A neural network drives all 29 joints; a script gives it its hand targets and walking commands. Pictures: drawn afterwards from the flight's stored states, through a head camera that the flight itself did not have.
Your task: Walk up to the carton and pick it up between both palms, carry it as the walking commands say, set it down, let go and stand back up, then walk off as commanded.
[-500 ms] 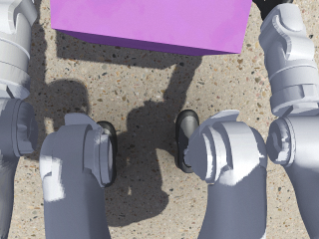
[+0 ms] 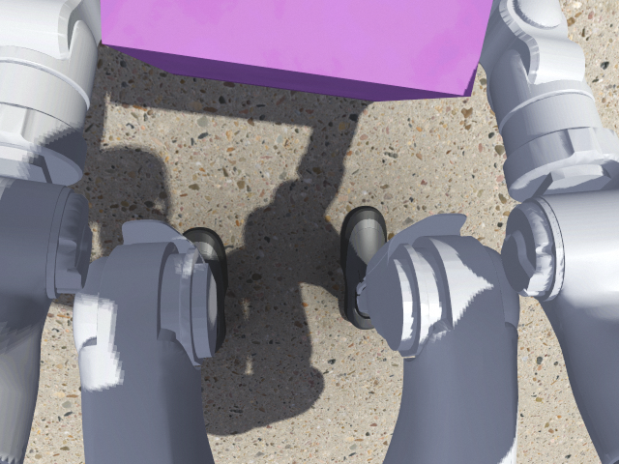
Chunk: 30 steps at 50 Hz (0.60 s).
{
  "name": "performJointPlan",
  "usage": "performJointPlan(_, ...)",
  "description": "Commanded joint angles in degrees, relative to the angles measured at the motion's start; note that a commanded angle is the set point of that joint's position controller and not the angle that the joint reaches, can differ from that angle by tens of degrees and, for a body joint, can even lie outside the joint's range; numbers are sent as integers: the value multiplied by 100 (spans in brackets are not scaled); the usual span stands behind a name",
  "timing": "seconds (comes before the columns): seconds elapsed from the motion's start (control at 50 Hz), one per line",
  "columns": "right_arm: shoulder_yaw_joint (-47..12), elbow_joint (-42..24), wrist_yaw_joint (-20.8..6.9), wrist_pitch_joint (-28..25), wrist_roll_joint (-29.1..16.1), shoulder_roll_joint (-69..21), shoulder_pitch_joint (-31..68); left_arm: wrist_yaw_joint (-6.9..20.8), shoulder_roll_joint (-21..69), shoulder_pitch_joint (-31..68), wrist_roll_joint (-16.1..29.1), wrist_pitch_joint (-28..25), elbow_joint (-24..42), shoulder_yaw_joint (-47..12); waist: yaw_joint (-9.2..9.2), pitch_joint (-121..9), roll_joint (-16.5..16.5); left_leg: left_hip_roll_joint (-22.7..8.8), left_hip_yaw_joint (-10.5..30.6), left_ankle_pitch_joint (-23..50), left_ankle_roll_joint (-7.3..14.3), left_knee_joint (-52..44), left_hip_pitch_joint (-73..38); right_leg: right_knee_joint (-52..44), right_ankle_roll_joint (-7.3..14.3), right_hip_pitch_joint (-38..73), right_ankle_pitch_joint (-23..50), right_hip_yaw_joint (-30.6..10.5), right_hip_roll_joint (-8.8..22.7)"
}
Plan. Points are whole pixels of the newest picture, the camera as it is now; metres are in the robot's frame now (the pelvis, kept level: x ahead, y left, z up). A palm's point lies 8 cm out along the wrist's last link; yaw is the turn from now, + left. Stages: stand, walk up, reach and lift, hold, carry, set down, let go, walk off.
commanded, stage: reach and lift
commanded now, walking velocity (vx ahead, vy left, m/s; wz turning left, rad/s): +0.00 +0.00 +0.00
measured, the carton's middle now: out of the picture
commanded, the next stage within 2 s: none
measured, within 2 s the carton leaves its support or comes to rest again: leaves its support in 0.72 s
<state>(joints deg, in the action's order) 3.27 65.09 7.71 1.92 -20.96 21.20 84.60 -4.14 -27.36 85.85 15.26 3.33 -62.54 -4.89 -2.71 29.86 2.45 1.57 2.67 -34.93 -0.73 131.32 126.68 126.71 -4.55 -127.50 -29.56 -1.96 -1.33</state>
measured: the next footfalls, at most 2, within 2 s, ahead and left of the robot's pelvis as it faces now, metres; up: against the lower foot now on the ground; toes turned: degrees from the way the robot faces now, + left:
none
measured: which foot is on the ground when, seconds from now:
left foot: down 0.00-1.00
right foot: down 0.00-1.00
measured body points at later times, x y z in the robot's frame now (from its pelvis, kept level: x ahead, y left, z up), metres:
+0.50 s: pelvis +0.00 +0.00 -0.01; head +0.37 +0.02 +0.24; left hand +0.57 +0.18 -0.18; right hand +0.55 -0.20 -0.17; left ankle +0.11 +0.12 -0.32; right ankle +0.14 -0.14 -0.32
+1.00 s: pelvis -0.01 +0.00 +0.02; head +0.35 +0.01 +0.27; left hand +0.57 +0.19 -0.13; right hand +0.54 -0.19 -0.13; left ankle +0.11 +0.12 -0.32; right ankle +0.14 -0.14 -0.32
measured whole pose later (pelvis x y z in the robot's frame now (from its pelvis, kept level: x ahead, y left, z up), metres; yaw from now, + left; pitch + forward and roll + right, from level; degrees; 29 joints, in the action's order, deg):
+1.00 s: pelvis -0.01 +0.00 +0.02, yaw +2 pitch +27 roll -1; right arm 10.2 49.9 9.6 14.5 -16.2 19.5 79.2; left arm -2.9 -27.9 87.2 15.0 15.0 -57.6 -3.6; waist -2.5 30.1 0.8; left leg 3.7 2.3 -32.4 -1.8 127.4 122.0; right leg 124.0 -5.7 -122.8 -28.3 -3.9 -3.1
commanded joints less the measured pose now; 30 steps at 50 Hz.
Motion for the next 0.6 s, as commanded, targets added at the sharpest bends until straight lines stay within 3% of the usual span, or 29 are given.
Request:
performJointPlan(0.0,-297,-922,-142,-161,-89,-1074,1391,163,579,2168,106,-113,938,-368,-46,-8928,-885,-22,-281,2305,-101,-1441,-4178,-744,122,3551,2097,678,-109)
performJointPlan(0.02,-255,-770,-177,-152,-52,-1081,1370,200,811,2315,137,-107,982,-350,-136,-8883,-927,2,-343,2194,-129,-1440,-4083,-820,113,3637,2025,713,-157)
performJointPlan(0.04,-472,-855,-239,-134,-161,-1530,1558,260,1008,2578,226,-99,1096,-578,-82,-8989,-960,-14,-340,2226,-107,-1369,-4211,-822,157,3663,2066,601,-140)
performJointPlan(0.08,-492,-892,-370,-102,-9,-2043,1759,411,1801,2691,279,-78,1171,-687,-182,-8972,-1004,80,-270,2308,-117,-1396,-4087,-755,178,3624,2186,649,-180)
performJointPlan(0.12,-652,-956,-543,-83,-72,-2736,2100,515,2337,2949,176,-67,1243,-809,-29,-8963,-981,102,-287,2290,-106,-1412,-4079,-649,150,3403,2121,684,-238)
performJointPlan(0.14,-767,-1214,-667,-84,-101,-3186,2505,633,2885,3053,264,-35,1168,-933,-66,-9023,-834,131,-300,2299,-53,-1423,-4175,-704,134,3431,2066,729,-272)
performJointPlan(0.16,-905,-1256,-757,-58,-156,-3590,2712,729,3307,3248,255,-28,1186,-1064,51,-9059,-971,188,-342,2322,-65,-1356,-4147,-670,158,3523,2084,691,-291)
performJointPlan(0.18,-936,-1098,-887,-4,-88,-4026,2761,852,3696,3454,345,-11,1356,-1166,-28,-8832,-793,208,-317,2225,-35,-1400,-3879,-655,159,3393,1974,719,-327)
performJointPlan(0.22,-936,-1265,-1037,52,-105,-4400,3094,1014,4204,3404,253,84,1176,-1170,76,-8728,-837,194,-379,2204,0,-1334,-3713,-603,160,3307,1919,686,-359)
performJointPlan(0.24,-926,-1247,-1100,81,-60,-4481,3016,1056,4325,3439,279,106,1241,-1195,-28,-8685,-774,221,-363,2125,-10,-1371,-3797,-599,150,3281,1898,769,-372)
performJointPlan(0.26,-988,-1503,-1137,99,-70,-4633,3301,1116,4536,3472,304,122,1313,-1162,-11,-8810,-733,261,-427,2160,13,-1326,-3704,-663,160,3371,1907,767,-395)
performJointPlan(0.32,-980,-1515,-1237,204,-6,-4850,3266,1228,4712,3546,355,166,1364,-1163,60,-8722,-788,297,-510,2255,32,-1283,-3657,-658,207,3324,1942,741,-404)
performJointPlan(0.36,-918,-1560,-1322,262,-3,-5098,3268,1299,4855,3547,320,188,1575,-1129,13,-8811,-683,289,-481,2225,78,-1329,-3627,-636,222,3307,1993,800,-403)
performJointPlan(0.4,-1025,-1668,-1354,290,-67,-5181,3266,1321,4852,3641,304,174,1714,-1119,112,-9039,-574,310,-533,2367,93,-1275,-3595,-516,199,3455,2199,811,-405)
performJointPlan(0.42,-975,-1583,-1339,319,-37,-5143,3196,1335,4923,3478,264,202,1664,-1084,162,-9051,-734,323,-579,2311,61,-1290,-3593,-541,207,3486,2089,793,-418)
performJointPlan(0.48,-1094,-1887,-1308,337,-71,-5170,3357,1359,4832,3713,336,231,1831,-1180,93,-9468,-609,299,-556,2383,77,-1236,-3842,-586,229,3724,2201,777,-428)
performJointPlan(0.5,-1094,-1880,-1317,363,-110,-5226,3284,1348,4906,3572,264,251,1830,-1139,164,-9486,-839,308,-631,2437,49,-1229,-3825,-563,229,3692,2272,755,-426)
performJointPlan(0.52,-1138,-2132,-1309,376,-115,-5224,3428,1346,4897,3629,301,250,1987,-1128,158,-9768,-716,314,-594,2567,96,-1226,-4041,-577,228,3802,2353,780,-427)
performJointPlan(0.54,-1082,-2127,-1302,408,-106,-5257,3309,1355,4918,3687,395,264,2191,-1331,27,-10033,-737,340,-599,2621,68,-1253,-4199,-520,220,3798,2342,869,-454)
performJointPlan(0.56,-1159,-2481,-1309,373,-134,-5195,3476,1322,4958,3615,297,288,2187,-1234,88,-10316,-765,328,-579,2826,71,-1233,-4459,-524,201,3802,2473,884,-450)
performJointPlan(0.58,-1160,-2564,-1269,405,-137,-5204,3420,1312,5002,3616,338,316,2352,-1346,-15,-10648,-858,342,-594,2859,43,-1235,-4610,-555,228,4119,2591,859,-452)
